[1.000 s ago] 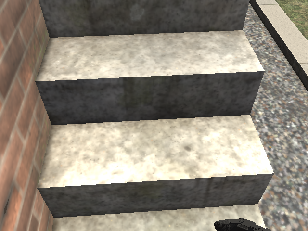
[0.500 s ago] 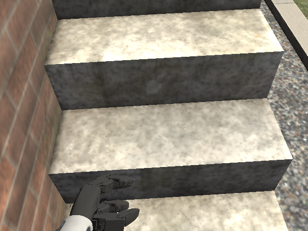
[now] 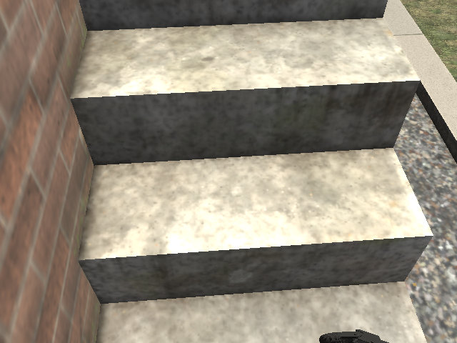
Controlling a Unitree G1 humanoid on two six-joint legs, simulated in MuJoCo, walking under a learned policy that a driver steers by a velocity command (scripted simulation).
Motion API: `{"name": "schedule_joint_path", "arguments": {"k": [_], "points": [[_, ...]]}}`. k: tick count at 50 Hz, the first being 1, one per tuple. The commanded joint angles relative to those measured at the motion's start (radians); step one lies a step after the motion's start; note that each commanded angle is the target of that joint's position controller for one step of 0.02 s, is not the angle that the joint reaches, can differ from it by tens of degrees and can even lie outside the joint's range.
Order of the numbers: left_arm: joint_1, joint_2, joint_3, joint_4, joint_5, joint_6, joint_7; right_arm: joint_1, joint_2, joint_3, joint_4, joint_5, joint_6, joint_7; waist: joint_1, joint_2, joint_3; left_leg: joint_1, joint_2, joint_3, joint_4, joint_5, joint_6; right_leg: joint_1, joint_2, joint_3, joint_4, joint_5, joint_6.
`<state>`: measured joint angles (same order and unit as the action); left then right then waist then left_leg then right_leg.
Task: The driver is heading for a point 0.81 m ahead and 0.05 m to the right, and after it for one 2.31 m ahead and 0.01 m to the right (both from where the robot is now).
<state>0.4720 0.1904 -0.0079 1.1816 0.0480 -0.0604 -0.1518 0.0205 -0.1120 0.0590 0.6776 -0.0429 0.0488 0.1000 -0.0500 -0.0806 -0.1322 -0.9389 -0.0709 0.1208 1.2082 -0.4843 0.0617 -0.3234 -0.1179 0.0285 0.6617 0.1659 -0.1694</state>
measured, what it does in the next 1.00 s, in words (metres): climbs: right foot 0.19 m higher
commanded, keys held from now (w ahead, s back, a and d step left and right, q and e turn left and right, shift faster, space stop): w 1.00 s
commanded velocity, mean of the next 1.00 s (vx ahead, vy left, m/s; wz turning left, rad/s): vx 0.50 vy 0.00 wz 0.00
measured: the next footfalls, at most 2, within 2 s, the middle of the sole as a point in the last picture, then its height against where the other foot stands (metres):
right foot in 0.52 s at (302, 339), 0.19 m higher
left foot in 1.10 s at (204, 210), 0.20 m higher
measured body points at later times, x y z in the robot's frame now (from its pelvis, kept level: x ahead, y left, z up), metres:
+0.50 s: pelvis +0.24 -0.04 +0.15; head +0.24 -0.03 +0.60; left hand +0.52 +0.11 +0.10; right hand +0.10 -0.20 +0.01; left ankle +0.11 +0.10 -0.60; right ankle +0.37 -0.14 -0.38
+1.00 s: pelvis +0.44 -0.08 +0.33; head +0.45 -0.10 +0.78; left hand +0.25 +0.10 +0.21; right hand +0.61 -0.22 +0.20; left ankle +0.59 +0.07 -0.10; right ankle +0.36 -0.14 -0.42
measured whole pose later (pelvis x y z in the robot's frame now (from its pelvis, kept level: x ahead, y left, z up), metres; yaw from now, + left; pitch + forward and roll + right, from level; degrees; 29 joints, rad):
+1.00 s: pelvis +0.44 -0.08 +0.33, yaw +2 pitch +5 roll +4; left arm 0.62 0.11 -0.06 1.26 0.11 -0.07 -0.09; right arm 0.13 -0.08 0.07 0.77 0.01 0.04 0.11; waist 0.03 -0.02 -0.07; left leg -1.46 0.02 0.05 1.94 -0.04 0.24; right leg -0.11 -0.05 -0.12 0.31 -0.28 -0.06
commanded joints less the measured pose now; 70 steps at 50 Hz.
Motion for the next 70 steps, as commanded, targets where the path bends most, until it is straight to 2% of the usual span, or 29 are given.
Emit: {"name": "schedule_joint_path", "arguments": {"k": [1,3,7,10,13,19,21,22,25,26,27,28,29,30,31,32,36,44,47,51,54,56,57,58,59,61,65,67,70], "points": [[-0.051,-0.004,0.008,-0.081,-0.039,0.037,-0.017,0.632,-0.227,-0.093,0.215,-0.026,-0.012,-0.039,-0.175,0.264,-0.096,0.628,0.309,-1.009,-0.781,-0.346,0.254,-0.679,0.102,0.225,1.076,0.076,-0.013],[-0.150,0.029,0.007,-0.154,-0.030,0.025,0.061,0.408,-0.109,-0.080,0.266,0.008,-0.056,-0.021,-0.037,0.155,0.008,0.481,0.272,-0.763,-0.720,-0.244,0.262,-0.813,0.068,0.180,1.268,-0.020,0.004],[-0.166,-0.019,-0.016,-0.263,-0.023,0.070,0.117,0.291,0.041,-0.036,0.339,-0.019,-0.127,0.013,0.080,0.157,0.060,0.489,0.203,-0.382,-0.799,0.046,0.182,-1.018,0.060,0.096,1.405,-0.181,-0.009],[-0.242,-0.086,-0.036,-0.316,-0.087,0.079,0.123,0.294,-0.051,-0.052,0.351,-0.015,-0.141,0.031,0.070,0.253,0.111,0.409,0.287,-0.405,-0.921,-0.066,0.177,-1.121,0.074,0.032,1.804,-0.456,-0.021],[-0.325,-0.070,-0.069,-0.363,-0.055,0.060,0.116,0.538,-0.056,-0.035,0.465,-0.079,-0.143,0.015,0.016,0.096,0.131,0.647,0.281,-0.390,-0.877,-0.007,0.142,-1.424,0.038,0.025,1.751,-0.321,-0.065],[-0.641,-0.045,-0.091,-0.515,-0.032,0.110,0.086,0.802,-0.106,-0.021,0.551,-0.060,-0.144,0.030,-0.026,0.226,0.131,0.676,0.358,-0.367,-1.073,0.184,0.173,-1.404,-0.092,-0.121,1.491,-0.296,-0.019],[-0.755,-0.025,-0.098,-0.572,0.033,0.102,0.061,0.661,-0.089,-0.014,0.497,-0.055,-0.161,0.026,0.043,0.264,0.027,0.436,0.285,-0.155,-1.123,0.605,0.163,-0.849,-0.055,-0.198,1.142,-0.365,-0.089],[-0.802,-0.030,-0.097,-0.624,0.008,0.106,0.051,0.586,-0.177,-0.026,0.469,-0.072,-0.171,0.023,0.100,0.357,-0.014,0.317,0.310,-0.160,-1.140,1.053,0.219,-0.529,0.027,-0.229,1.070,-0.390,-0.067],[-0.625,0.074,-0.063,-0.553,-0.020,0.120,0.060,0.496,-0.317,-0.090,0.421,0.045,-0.202,0.065,0.160,0.355,-0.063,0.894,0.327,-0.124,-0.923,1.924,0.188,-0.422,0.208,-0.345,0.482,-0.563,0.048],[-0.472,0.097,-0.047,-0.473,-0.030,0.105,0.085,0.465,-0.320,-0.101,0.431,0.024,-0.198,0.085,0.190,0.333,-0.088,0.975,0.314,-0.114,-0.745,1.888,0.149,-0.325,0.194,-0.246,0.260,-0.495,0.037],[-0.157,0.164,-0.004,-0.337,-0.010,0.093,0.098,0.605,-0.181,-0.078,0.448,-0.051,-0.185,0.082,0.167,0.050,-0.386,0.702,0.264,-0.143,-0.414,1.439,0.102,0.202,0.051,0.051,0.309,0.178,-0.098],[0.010,0.121,0.032,-0.351,0.010,0.061,0.123,0.584,-0.071,-0.077,0.332,0.068,-0.212,-0.076,0.247,-0.209,-0.377,0.299,0.145,-0.101,0.055,0.544,0.077,0.473,-0.223,0.544,0.213,-0.107,-0.200],[-0.049,0.152,0.063,-0.332,-0.001,0.062,0.136,0.428,-0.114,-0.093,0.314,0.067,-0.191,-0.106,0.275,-0.113,-0.352,0.219,0.068,-0.251,0.489,0.354,0.072,0.263,-0.200,0.755,-0.110,-0.587,-0.204],[-0.219,0.148,0.071,-0.335,-0.017,0.032,0.136,0.302,-0.074,-0.110,0.220,0.022,-0.188,-0.136,0.198,-0.065,-0.187,0.079,0.038,-0.351,0.859,0.429,0.048,0.147,-0.207,0.733,-0.238,-0.784,-0.157],[-0.154,0.196,0.051,-0.305,-0.046,0.027,0.101,0.391,-0.182,-0.137,0.331,-0.010,-0.146,-0.008,0.202,-0.220,0.171,-0.159,-0.061,-0.532,0.971,0.521,0.033,-0.110,-0.118,0.771,-0.229,-0.743,-0.137],[-0.248,0.157,0.048,-0.277,-0.047,0.034,0.077,0.374,-0.162,-0.135,0.298,-0.019,-0.124,0.029,0.117,-0.039,0.181,-0.201,-0.077,-0.531,0.963,0.536,0.080,-0.160,-0.108,0.565,-0.183,-0.621,-0.078],[-0.356,0.002,0.012,-0.195,-0.007,0.013,0.085,0.392,-0.054,-0.075,0.271,-0.017,-0.096,0.054,-0.051,0.138,0.077,-0.265,0.014,-0.387,0.931,0.542,0.144,-0.191,-0.111,0.264,-0.278,-0.469,0.004],[0.042,0.055,-0.014,0.011,0.104,-0.017,0.085,0.064,-0.072,-0.032,0.054,0.058,-0.079,0.017,0.015,0.095,0.144,-0.580,0.041,-0.222,0.943,0.556,0.203,0.048,-0.084,0.024,-0.412,-0.426,0.131],[0.207,0.050,-0.032,0.056,0.084,-0.027,0.088,-0.048,-0.040,-0.012,-0.016,0.074,-0.039,-0.001,0.093,0.012,0.195,-0.690,0.101,-0.120,0.831,0.494,0.161,0.153,-0.153,0.077,-0.533,-0.391,0.056],[0.089,0.178,-0.039,0.032,0.010,-0.052,0.039,-0.007,-0.059,-0.022,-0.090,0.023,0.009,0.024,-0.124,-0.181,0.030,-0.029,0.042,0.051,0.506,0.341,0.113,-0.039,-0.204,-0.054,-0.461,1.221,-0.127],[0.146,0.255,0.011,0.027,-0.046,-0.039,0.041,0.041,-0.090,-0.040,-0.106,-0.035,0.059,0.032,-0.088,-0.238,-0.028,-0.017,-0.082,0.156,0.028,0.090,0.034,0.403,-0.270,-0.024,-0.338,1.672,-0.234],[0.172,0.233,0.037,0.019,0.001,-0.007,0.019,0.275,-0.152,-0.077,-0.028,-0.049,0.074,0.022,-0.115,-0.157,-0.155,0.298,-0.096,0.009,-0.114,0.180,0.110,0.337,-0.190,-0.060,-0.031,1.731,-0.181],[0.121,0.159,0.029,-0.003,0.030,0.000,0.002,0.465,-0.202,-0.101,0.065,-0.047,0.068,0.015,-0.153,-0.019,-0.210,0.596,-0.035,-0.214,-0.254,0.247,0.206,0.012,-0.138,0.018,0.174,1.430,-0.157],[0.043,0.032,0.005,0.020,0.025,0.019,-0.028,0.569,-0.200,-0.103,0.152,-0.054,0.052,0.015,-0.175,0.261,-0.152,0.654,0.166,-0.641,-0.587,0.100,0.362,-0.345,0.064,0.058,0.653,0.150,-0.050],[-0.004,0.002,0.012,0.005,-0.038,0.024,-0.017,0.551,-0.116,-0.085,0.144,-0.028,0.013,0.011,-0.139,0.227,-0.089,0.548,0.249,-0.825,-0.673,-0.227,0.342,-0.559,0.083,0.235,0.994,0.056,-0.046],[-0.192,-0.012,0.023,-0.117,-0.012,0.017,0.095,0.469,0.002,-0.049,0.238,0.012,-0.072,0.007,-0.035,0.189,0.058,0.509,0.205,-0.752,-0.716,-0.196,0.321,-0.812,0.141,0.276,1.266,-0.055,-0.040],[-0.186,0.015,0.026,-0.238,-0.003,0.044,0.153,0.222,0.059,-0.023,0.269,0.033,-0.143,0.037,0.148,0.085,0.059,0.390,0.097,-0.282,-0.715,0.223,0.185,-0.852,0.069,0.120,1.107,-0.210,0.012],[-0.353,0.053,0.033,-0.313,-0.049,0.026,0.163,0.238,-0.037,-0.051,0.248,0.033,-0.153,0.061,0.111,0.200,0.054,0.345,0.186,-0.334,-0.858,0.382,0.222,-0.777,0.069,-0.012,1.374,-0.582,0.056],[-0.537,0.065,0.022,-0.407,-0.028,0.010,0.194,0.561,-0.025,-0.041,0.414,-0.028,-0.175,0.016,0.018,0.135,0.057,0.736,0.242,-0.436,-0.768,0.574,0.192,-1.169,0.064,0.056,1.471,-0.664,0.028]]}}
